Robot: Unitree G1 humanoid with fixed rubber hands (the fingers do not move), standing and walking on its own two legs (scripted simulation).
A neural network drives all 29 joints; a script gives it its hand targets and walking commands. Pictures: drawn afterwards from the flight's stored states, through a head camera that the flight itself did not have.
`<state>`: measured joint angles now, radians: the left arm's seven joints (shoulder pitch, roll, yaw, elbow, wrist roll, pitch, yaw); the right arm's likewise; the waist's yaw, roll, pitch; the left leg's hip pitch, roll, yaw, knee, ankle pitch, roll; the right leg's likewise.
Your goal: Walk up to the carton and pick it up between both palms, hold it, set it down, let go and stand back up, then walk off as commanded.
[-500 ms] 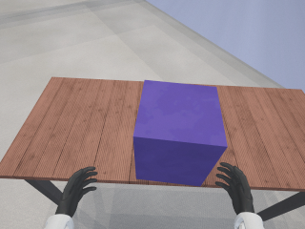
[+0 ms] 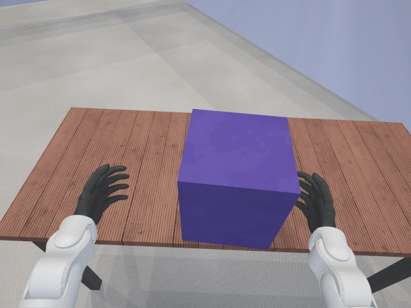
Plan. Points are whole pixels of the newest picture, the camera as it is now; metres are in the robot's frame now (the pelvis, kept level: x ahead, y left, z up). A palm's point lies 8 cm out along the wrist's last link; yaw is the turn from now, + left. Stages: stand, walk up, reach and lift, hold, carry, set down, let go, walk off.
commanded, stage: reach and lift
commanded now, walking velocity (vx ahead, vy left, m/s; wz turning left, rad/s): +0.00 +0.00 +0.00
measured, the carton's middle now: (231, 182) +0.41 -0.06 -0.01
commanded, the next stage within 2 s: none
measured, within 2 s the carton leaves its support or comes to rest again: neither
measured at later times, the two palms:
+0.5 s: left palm (100, 154) +0.38 +0.20 +0.13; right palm (316, 175) +0.35 -0.20 +0.10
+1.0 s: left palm (111, 130) +0.43 +0.19 +0.14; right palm (313, 150) +0.39 -0.20 +0.13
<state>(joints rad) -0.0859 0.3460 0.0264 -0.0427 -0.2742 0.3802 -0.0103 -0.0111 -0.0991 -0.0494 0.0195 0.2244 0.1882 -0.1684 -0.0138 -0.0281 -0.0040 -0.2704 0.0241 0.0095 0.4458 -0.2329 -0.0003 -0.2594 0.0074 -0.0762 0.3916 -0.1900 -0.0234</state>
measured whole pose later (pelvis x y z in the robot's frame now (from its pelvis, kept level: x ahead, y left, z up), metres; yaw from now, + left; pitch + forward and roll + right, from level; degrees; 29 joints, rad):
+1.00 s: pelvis -0.01 +0.00 +0.00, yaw +0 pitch +3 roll -1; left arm -0.87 0.35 0.05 0.79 -0.22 0.40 0.02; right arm -0.75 -0.12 -0.17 0.68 0.16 0.30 -0.19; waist -0.07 -0.03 -0.01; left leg -0.27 0.02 0.01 0.45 -0.22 0.00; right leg -0.26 0.01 -0.08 0.39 -0.18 -0.02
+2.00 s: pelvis +0.01 +0.00 -0.01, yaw +0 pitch +12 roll -1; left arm -0.87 0.20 0.04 1.39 -0.12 -0.35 0.01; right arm -0.73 -0.12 -0.05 1.23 0.19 -0.34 -0.13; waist -0.08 -0.01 -0.12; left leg -0.49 0.03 0.01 0.54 -0.27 -0.01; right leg -0.48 0.01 -0.08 0.49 -0.23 -0.02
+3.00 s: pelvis +0.00 +0.00 +0.00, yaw +0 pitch +13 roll -1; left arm -0.86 0.06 0.48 1.32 0.27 -0.37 0.03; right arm -0.70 0.06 -0.53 1.07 -0.38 -0.37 -0.12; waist -0.08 -0.01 -0.08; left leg -0.49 0.03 0.01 0.48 -0.22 -0.01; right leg -0.48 0.01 -0.08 0.42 -0.17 -0.02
